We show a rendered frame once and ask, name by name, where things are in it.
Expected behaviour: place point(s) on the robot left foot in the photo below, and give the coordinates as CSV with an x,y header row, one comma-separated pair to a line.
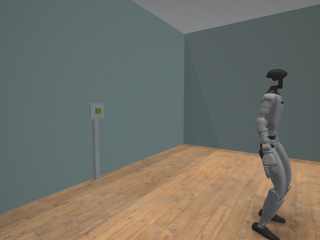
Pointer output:
x,y
276,218

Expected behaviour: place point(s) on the panel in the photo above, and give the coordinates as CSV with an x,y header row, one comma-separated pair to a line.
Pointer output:
x,y
95,136

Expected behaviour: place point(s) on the robot left thigh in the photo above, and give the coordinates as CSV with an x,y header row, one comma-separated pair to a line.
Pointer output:
x,y
286,164

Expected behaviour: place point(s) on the robot right forearm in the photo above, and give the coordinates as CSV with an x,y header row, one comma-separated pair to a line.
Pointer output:
x,y
263,134

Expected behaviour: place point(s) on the right robot hand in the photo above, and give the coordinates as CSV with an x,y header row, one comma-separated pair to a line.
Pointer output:
x,y
269,160

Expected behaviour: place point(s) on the right robot upper arm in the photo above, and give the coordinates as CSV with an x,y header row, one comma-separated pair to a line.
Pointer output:
x,y
267,101

